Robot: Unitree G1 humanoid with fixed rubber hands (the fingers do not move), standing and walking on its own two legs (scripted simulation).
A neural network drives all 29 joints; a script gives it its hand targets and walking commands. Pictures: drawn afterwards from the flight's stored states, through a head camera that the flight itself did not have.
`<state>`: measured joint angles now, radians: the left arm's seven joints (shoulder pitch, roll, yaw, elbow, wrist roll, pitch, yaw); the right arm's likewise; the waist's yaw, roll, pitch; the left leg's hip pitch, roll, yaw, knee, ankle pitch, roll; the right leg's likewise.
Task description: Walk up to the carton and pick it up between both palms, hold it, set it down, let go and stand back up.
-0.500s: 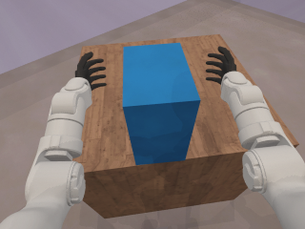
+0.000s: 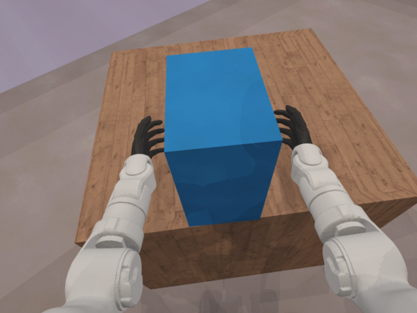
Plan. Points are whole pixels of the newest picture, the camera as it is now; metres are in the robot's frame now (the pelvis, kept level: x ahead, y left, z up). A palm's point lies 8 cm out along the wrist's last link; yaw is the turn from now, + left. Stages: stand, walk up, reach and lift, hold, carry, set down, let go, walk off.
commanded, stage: reach and lift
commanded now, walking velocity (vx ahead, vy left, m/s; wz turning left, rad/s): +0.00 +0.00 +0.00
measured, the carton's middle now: (217, 145) +0.44 +0.00 +0.06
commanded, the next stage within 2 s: none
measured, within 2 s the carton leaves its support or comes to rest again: neither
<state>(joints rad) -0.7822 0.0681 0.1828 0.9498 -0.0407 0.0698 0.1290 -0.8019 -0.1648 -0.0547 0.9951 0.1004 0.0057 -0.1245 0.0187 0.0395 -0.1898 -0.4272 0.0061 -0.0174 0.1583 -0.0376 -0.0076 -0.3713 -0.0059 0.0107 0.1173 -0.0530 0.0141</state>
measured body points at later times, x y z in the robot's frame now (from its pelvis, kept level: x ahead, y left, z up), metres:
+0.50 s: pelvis -0.01 +0.00 +0.00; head +0.05 -0.01 +0.45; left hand +0.43 +0.13 +0.09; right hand +0.43 -0.13 +0.07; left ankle +0.00 +0.12 -0.75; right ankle -0.03 -0.13 -0.75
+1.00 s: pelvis +0.01 -0.02 +0.00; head +0.04 -0.01 +0.45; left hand +0.41 +0.13 +0.08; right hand +0.41 -0.13 +0.06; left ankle +0.00 +0.12 -0.75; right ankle -0.03 -0.13 -0.75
